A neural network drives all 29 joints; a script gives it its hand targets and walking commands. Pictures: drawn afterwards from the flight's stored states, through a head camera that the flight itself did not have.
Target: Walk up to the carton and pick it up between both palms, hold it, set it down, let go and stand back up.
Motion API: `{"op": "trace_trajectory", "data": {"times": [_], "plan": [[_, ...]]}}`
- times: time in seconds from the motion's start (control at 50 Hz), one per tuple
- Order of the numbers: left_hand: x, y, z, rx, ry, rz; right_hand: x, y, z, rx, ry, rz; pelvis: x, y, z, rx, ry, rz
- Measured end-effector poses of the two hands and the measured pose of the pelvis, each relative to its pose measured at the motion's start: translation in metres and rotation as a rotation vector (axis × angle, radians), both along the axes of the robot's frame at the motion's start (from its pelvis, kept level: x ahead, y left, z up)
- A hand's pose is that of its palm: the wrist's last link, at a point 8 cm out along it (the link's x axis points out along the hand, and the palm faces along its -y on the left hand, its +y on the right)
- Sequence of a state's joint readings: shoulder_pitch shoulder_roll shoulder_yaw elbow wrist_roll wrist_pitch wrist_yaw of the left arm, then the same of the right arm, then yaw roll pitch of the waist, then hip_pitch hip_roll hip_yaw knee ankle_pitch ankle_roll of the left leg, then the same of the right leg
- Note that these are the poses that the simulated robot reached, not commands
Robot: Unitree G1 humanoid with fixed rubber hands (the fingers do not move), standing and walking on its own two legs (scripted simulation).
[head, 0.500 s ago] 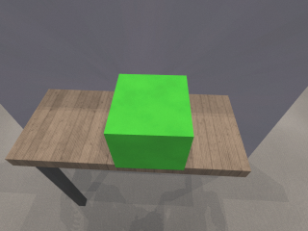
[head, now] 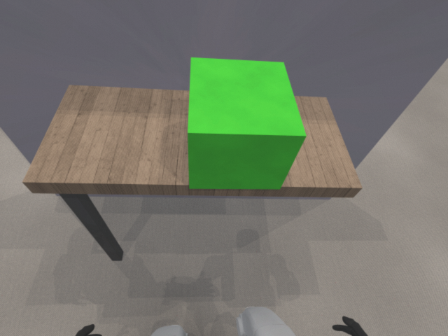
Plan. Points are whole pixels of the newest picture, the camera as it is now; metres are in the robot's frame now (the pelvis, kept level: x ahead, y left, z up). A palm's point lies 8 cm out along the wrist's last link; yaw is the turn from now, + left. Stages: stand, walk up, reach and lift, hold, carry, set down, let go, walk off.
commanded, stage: walk up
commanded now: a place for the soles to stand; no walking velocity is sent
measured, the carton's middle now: (236, 125) +0.55 -0.03 +0.01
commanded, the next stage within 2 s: none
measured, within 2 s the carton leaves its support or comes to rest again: neither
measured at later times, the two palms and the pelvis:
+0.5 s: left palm out of the picture -0.05 +0.23 -0.13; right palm out of the picture -0.02 -0.27 -0.13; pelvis -0.02 -0.02 +0.00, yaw -2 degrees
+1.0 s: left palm out of the picture +0.07 +0.18 -0.12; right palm out of the picture +0.05 -0.30 -0.13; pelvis +0.03 -0.06 +0.01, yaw -2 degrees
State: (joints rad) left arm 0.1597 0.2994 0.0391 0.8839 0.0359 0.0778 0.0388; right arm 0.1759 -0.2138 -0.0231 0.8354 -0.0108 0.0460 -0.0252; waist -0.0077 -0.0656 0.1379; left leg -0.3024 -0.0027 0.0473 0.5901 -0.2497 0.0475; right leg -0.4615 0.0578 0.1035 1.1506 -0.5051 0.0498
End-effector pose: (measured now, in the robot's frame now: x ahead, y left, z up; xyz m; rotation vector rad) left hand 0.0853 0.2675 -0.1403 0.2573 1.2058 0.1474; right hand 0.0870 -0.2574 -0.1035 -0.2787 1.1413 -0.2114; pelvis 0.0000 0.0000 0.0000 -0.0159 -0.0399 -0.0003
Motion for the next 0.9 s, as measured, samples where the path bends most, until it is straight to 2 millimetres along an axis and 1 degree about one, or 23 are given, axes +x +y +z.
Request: {"op": "trace_trajectory", "data": {"times": [0.08,0.14,0.22,0.26,0.3,0.36,0.38,0.42,0.48,0.54,0.58,0.68,0.74,0.8,0.9], "plan": [[-0.031,-0.001,-0.003,-0.014,0.064,-0.023,-0.019,0.004,0.004,-0.002,-0.055,-0.029,-0.011,0.001,0.001,0.014,0.001,-0.035],[-0.049,-0.006,-0.003,-0.028,0.092,-0.027,-0.041,0.001,0.001,-0.001,-0.050,-0.050,-0.018,-0.002,0.001,0.018,0.003,-0.062],[-0.071,-0.019,0.003,-0.032,0.099,-0.030,-0.075,-0.013,-0.010,0.013,0.003,-0.078,-0.026,-0.010,0.000,0.021,0.007,-0.091],[-0.087,-0.026,0.007,-0.030,0.102,-0.015,-0.093,-0.022,-0.016,0.022,0.050,-0.085,-0.030,-0.015,0.001,0.007,0.002,-0.083],[-0.107,-0.031,0.011,-0.027,0.112,0.022,-0.106,-0.027,-0.019,0.038,0.093,-0.086,-0.031,-0.020,0.003,0.003,0.005,-0.072],[-0.135,-0.036,0.017,-0.009,0.166,0.063,-0.115,-0.029,-0.021,0.060,0.124,-0.080,-0.030,-0.022,0.006,0.006,0.000,-0.080],[-0.141,-0.037,0.018,-0.005,0.183,0.067,-0.115,-0.028,-0.021,0.066,0.124,-0.076,-0.029,-0.022,0.007,0.003,-0.001,-0.078],[-0.147,-0.038,0.017,-0.006,0.203,0.070,-0.114,-0.026,-0.022,0.073,0.121,-0.061,-0.028,-0.022,0.007,-0.003,0.000,-0.071],[-0.143,-0.036,0.010,-0.016,0.209,0.061,-0.106,-0.019,-0.024,0.068,0.107,-0.041,-0.024,-0.020,0.002,-0.014,-0.004,-0.052],[-0.126,-0.036,0.000,-0.029,0.195,0.028,-0.098,-0.011,-0.024,0.065,0.086,-0.042,-0.020,-0.020,-0.002,0.029,-0.019,-0.054],[-0.111,-0.040,-0.001,-0.033,0.177,0.006,-0.096,-0.010,-0.023,0.067,0.076,-0.064,-0.016,-0.022,-0.001,0.040,-0.012,-0.070],[-0.072,-0.055,0.005,-0.034,0.114,-0.049,-0.098,-0.021,-0.021,0.066,0.113,-0.084,-0.008,-0.033,0.002,0.042,-0.004,-0.076],[-0.057,-0.067,0.006,-0.035,0.077,-0.053,-0.094,-0.033,-0.026,0.080,0.138,-0.081,-0.001,-0.042,0.001,0.035,-0.006,-0.066],[-0.048,-0.077,0.011,-0.039,0.070,-0.031,-0.082,-0.038,-0.027,0.101,0.141,-0.075,0.008,-0.049,0.004,0.025,0.006,-0.056],[-0.027,-0.087,0.018,-0.034,0.055,-0.023,-0.058,-0.039,-0.030,0.127,0.137,-0.034,0.021,-0.058,0.008,0.017,0.016,-0.040]]}}
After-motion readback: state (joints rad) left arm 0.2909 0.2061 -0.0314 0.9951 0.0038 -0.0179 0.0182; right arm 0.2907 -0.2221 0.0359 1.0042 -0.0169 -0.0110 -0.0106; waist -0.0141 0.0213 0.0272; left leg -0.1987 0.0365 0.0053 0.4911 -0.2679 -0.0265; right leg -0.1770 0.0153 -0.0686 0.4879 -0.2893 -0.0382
